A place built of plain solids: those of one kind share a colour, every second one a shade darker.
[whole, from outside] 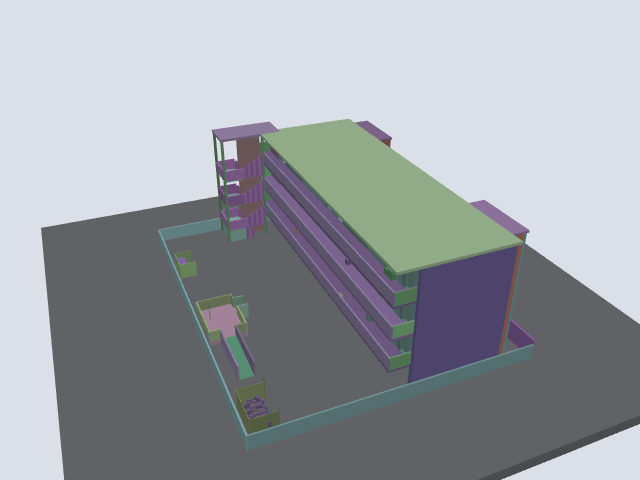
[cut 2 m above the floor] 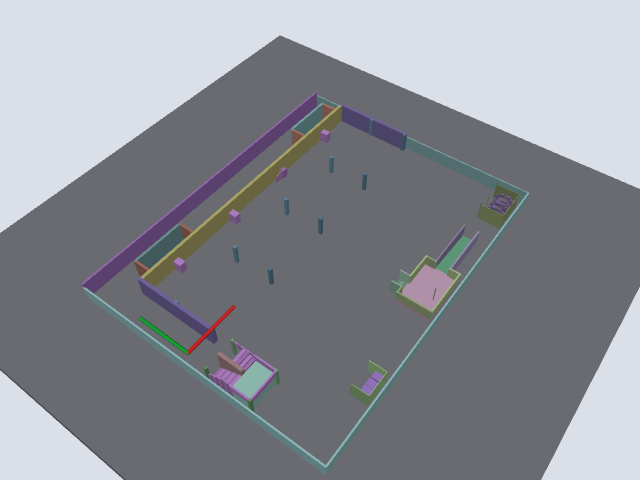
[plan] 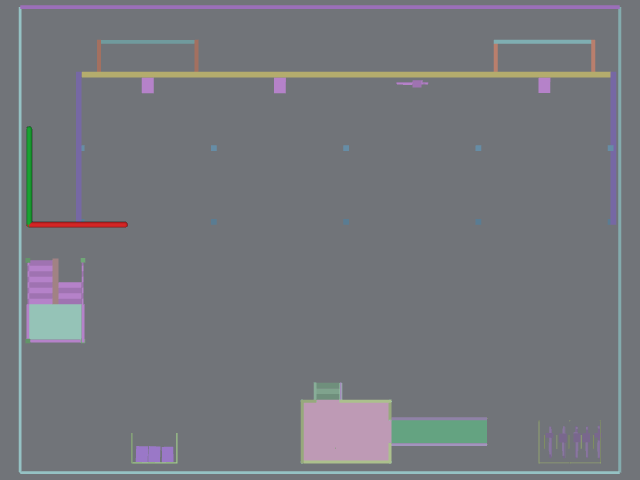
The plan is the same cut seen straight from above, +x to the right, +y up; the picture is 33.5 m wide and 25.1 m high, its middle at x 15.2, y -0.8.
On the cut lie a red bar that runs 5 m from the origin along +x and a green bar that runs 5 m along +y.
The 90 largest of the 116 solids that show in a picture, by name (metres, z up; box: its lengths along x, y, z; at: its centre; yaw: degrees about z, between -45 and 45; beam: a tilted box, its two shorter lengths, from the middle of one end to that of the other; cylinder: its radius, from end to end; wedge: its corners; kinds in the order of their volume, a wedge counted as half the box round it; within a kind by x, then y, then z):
{
 "roof_1": {"box": [28.66, 10.27, 0.25], "at": [16.57, 3.07, 11.69]},
 "gable_1": {"box": [0.3, 8.0, 11.62], "at": [2.59, 4.0, 5.76]},
 "gable_2": {"box": [0.3, 8.0, 11.62], "at": [30.55, 4.0, 5.76]},
 "deck_1": {"box": [30.4, 1.86, 0.24], "at": [15.2, -0.93, 2.77]},
 "deck_2": {"box": [30.4, 1.86, 0.24], "at": [15.2, -0.93, 5.66]},
 "deck_3": {"box": [30.4, 1.86, 0.24], "at": [15.2, -0.93, 8.56]},
 "bay_back_1": {"box": [5.31, 0.21, 11.62], "at": [6.19, 9.56, 5.76]},
 "bay_back_2": {"box": [5.31, 0.21, 11.62], "at": [26.94, 9.56, 5.76]},
 "back_1": {"box": [27.66, 0.3, 2.69], "at": [16.57, 7.85, 1.3]},
 "site_fence_1": {"box": [0.15, 24.35, 1.45], "at": [-0.48, -0.79, 0.68]},
 "site_fence_2": {"box": [31.36, 0.15, 1.45], "at": [15.2, -12.96, 0.68]},
 "site_fence_3": {"box": [0.15, 24.35, 1.45], "at": [30.88, -0.79, 0.68]},
 "bay_side_1": {"box": [0.21, 1.67, 11.62], "at": [3.64, 8.83, 5.76]},
 "bay_side_2": {"box": [0.21, 1.67, 11.62], "at": [8.75, 8.83, 5.76]},
 "bay_side_3": {"box": [0.21, 1.67, 11.62], "at": [24.39, 8.83, 5.76]},
 "bay_side_4": {"box": [0.21, 1.67, 11.62], "at": [29.49, 8.83, 5.76]},
 "face_1": {"box": [4.26, 0.3, 3.14], "at": [11.18, 0.15, 10.0]},
 "face_2": {"box": [3.46, 0.3, 3.14], "at": [19.95, 0.15, 10.0]},
 "face_3": {"box": [4.26, 0.3, 3.14], "at": [25.01, 0.15, 10.0]},
 "face_4": {"box": [1.2, 0.3, 1.3], "at": [27.75, 0.15, 9.08]},
 "face_5": {"box": [0.4, 0.3, 2.89], "at": [28.55, 0.15, 4.09]},
 "face_6": {"box": [0.4, 0.3, 2.89], "at": [28.55, 0.15, 6.98]},
 "face_7": {"box": [0.4, 0.3, 3.14], "at": [28.55, 0.15, 10.0]},
 "face_8": {"box": [0.7, 0.3, 2.89], "at": [30.05, 0.15, 4.09]},
 "face_9": {"box": [0.7, 0.3, 2.89], "at": [30.05, 0.15, 6.98]},
 "face_10": {"box": [0.7, 0.3, 3.14], "at": [30.05, 0.15, 10.0]},
 "deck_guard_whole_1": {"box": [27.66, 0.15, 1.15], "at": [16.57, -1.79, 3.42]},
 "deck_guard_whole_2": {"box": [27.66, 0.15, 1.15], "at": [16.57, -1.79, 6.31]},
 "deck_guard_whole_3": {"box": [27.66, 0.15, 1.15], "at": [16.57, -1.79, 9.2]},
 "site_backwall_1": {"box": [31.36, 0.2, 1.85], "at": [15.2, 11.38, 0.88]},
 "piece_1": {"box": [0.15, 2.0, 1.1], "at": [-0.07, -5.16, 2.0]},
 "piece_2": {"box": [0.15, 2.0, 1.1], "at": [-0.07, -5.16, 4.89]},
 "piece_3": {"box": [0.15, 2.0, 1.1], "at": [-0.07, -5.16, 7.78]},
 "piece_4": {"box": [1.21, 0.29, 1.34], "at": [0.61, -4.02, 0.62]},
 "piece_5": {"box": [1.21, 0.29, 1.17], "at": [0.61, -3.73, 0.54]},
 "piece_6": {"box": [1.21, 0.29, 1.01], "at": [0.61, -3.44, 0.46]},
 "piece_7": {"box": [1.21, 0.29, 0.85], "at": [0.61, -3.16, 0.38]},
 "piece_8": {"box": [1.21, 0.29, 0.69], "at": [0.61, -2.87, 0.3]},
 "piece_9": {"box": [1.21, 0.29, 0.53], "at": [0.61, -2.58, 0.22]},
 "piece_10": {"box": [3.04, 0.15, 1.1], "at": [1.37, -6.09, 2.0]},
 "piece_11": {"box": [3.04, 0.15, 1.1], "at": [1.37, -6.09, 4.89]},
 "piece_12": {"box": [3.04, 0.15, 1.1], "at": [1.37, -6.09, 7.78]},
 "piece_13": {"box": [1.21, 0.29, 1.66], "at": [2.13, -4.02, 0.78]},
 "piece_14": {"box": [1.21, 0.29, 1.82], "at": [2.13, -3.73, 0.86]},
 "piece_15": {"box": [1.21, 0.29, 1.98], "at": [2.13, -3.44, 0.94]},
 "piece_16": {"box": [0.15, 2.0, 1.1], "at": [2.81, -5.16, 2.0]},
 "piece_17": {"box": [0.15, 2.0, 1.1], "at": [2.81, -5.16, 4.89]},
 "piece_18": {"box": [0.15, 2.0, 1.1], "at": [2.81, -5.16, 7.78]},
 "piece_19": {"box": [0.62, 0.81, 1.09], "at": [6.19, 7.28, 0.5]},
 "piece_20": {"box": [0.62, 0.82, 1.07], "at": [13.1, 7.28, 0.48]},
 "piece_21": {"box": [0.62, 0.8, 1.08], "at": [26.94, 7.29, 0.49]},
 "spine_1": {"box": [0.31, 2.4, 11.62], "at": [1.37, -2.96, 5.76]},
 "half_1": {"box": [2.74, 1.85, 1.5], "at": [1.37, -5.09, 0.7]},
 "green_1": {"box": [4.74, 3.33, 0.47], "at": [16.57, -10.82, 0.19]},
 "troof_1": {"box": [3.24, 6.28, 0.25], "at": [1.37, -3.12, 11.7]},
 "bay_roof_1": {"box": [5.51, 1.82, 0.2], "at": [6.19, 8.86, 11.67]},
 "bay_roof_2": {"box": [5.51, 1.82, 0.2], "at": [26.94, 8.86, 11.67]},
 "post_1": {"box": [0.24, 0.24, 11.62], "at": [-0.07, -6.09, 5.76]},
 "post_2": {"box": [0.24, 0.24, 11.62], "at": [-0.07, -1.86, 5.76]},
 "post_3": {"box": [0.24, 0.24, 11.62], "at": [2.81, -6.09, 5.76]},
 "post_4": {"box": [0.24, 0.24, 11.62], "at": [2.81, -1.86, 5.76]},
 "ramp_rail_whole_1": {"box": [5.0, 0.15, 1.47], "at": [21.44, -11.5, 0.69]},
 "ramp_rail_whole_2": {"box": [5.0, 0.15, 1.47], "at": [21.44, -10.15, 0.69]},
 "column_1": {"box": [0.3, 0.3, 2.69], "at": [9.65, 0.15, 1.3]},
 "column_2": {"box": [0.3, 0.3, 2.69], "at": [9.65, 4.0, 1.3]},
 "column_3": {"box": [0.3, 0.3, 2.69], "at": [16.57, 0.15, 1.3]},
 "column_4": {"box": [0.3, 0.3, 2.69], "at": [16.57, 4.0, 1.3]},
 "column_5": {"box": [0.3, 0.3, 2.69], "at": [23.48, 0.15, 1.3]},
 "column_6": {"box": [0.3, 0.3, 2.69], "at": [23.48, 4.0, 1.3]},
 "column_7": {"box": [0.3, 0.3, 2.69], "at": [30.4, 0.15, 1.3]},
 "column_8": {"box": [0.3, 0.3, 2.69], "at": [30.4, 4.0, 1.3]},
 "green_rail_whole_1": {"box": [0.15, 3.33, 1.05], "at": [14.27, -10.82, 0.9]},
 "green_rail_whole_2": {"box": [4.74, 0.15, 1.05], "at": [16.57, -12.41, 0.9]},
 "green_rail_whole_3": {"box": [2.72, 0.15, 1.05], "at": [17.58, -9.23, 0.9]},
 "binstore_bin_1": {"box": [0.62, 0.83, 1.09], "at": [5.89, -12.0, 0.5], "yaw": -1.5},
 "binstore_bin_2": {"box": [0.62, 0.83, 1.06], "at": [6.54, -12.0, 0.48], "yaw": -2.4},
 "binstore_bin_3": {"box": [0.6, 0.8, 1.08], "at": [7.23, -12.01, 0.49], "yaw": 1.0},
 "deck_end_whole_1": {"box": [0.15, 1.86, 1.15], "at": [0.07, -0.93, 6.31]},
 "deck_end_whole_2": {"box": [0.15, 1.86, 1.15], "at": [0.07, -0.93, 9.2]},
 "deck_end_whole_3": {"box": [0.15, 1.86, 1.15], "at": [30.32, -0.93, 3.42]},
 "deck_end_whole_4": {"box": [0.15, 1.86, 1.15], "at": [30.32, -0.93, 6.31]},
 "deck_end_whole_5": {"box": [0.15, 1.86, 1.15], "at": [30.32, -0.93, 9.2]},
 "green_ramp_1": {"wedge": [[18.94, -11.42, -0.05], [18.94, -11.42, 0.42], [18.94, -10.22, -0.05], [18.94, -10.22, 0.42], [23.94, -11.42, -0.05], [23.94, -11.42, 0.0], [23.94, -10.22, -0.05], [23.94, -10.22, 0.0]]},
 "bike_shelter_1": {"box": [0.05, 2.14, 1.76], "at": [26.66, -11.35, 0.83]},
 "bike_shelter_2": {"box": [3.15, 0.05, 1.76], "at": [28.26, -12.45, 0.83]},
 "bike_shelter_3": {"box": [0.05, 2.14, 1.76], "at": [29.86, -11.35, 0.83]},
 "steps_rail_whole_1": {"box": [0.15, 0.9, 1.47], "at": [14.94, -8.71, 0.69]},
 "steps_rail_whole_2": {"box": [0.15, 0.9, 1.47], "at": [16.29, -8.71, 0.69]},
 "deck_planter_1": {"box": [1.15, 0.4, 0.57], "at": [26.94, -0.22, 8.91]},
 "binstore_1": {"box": [2.4, 0.06, 1.54], "at": [6.54, -12.45, 0.72]}
}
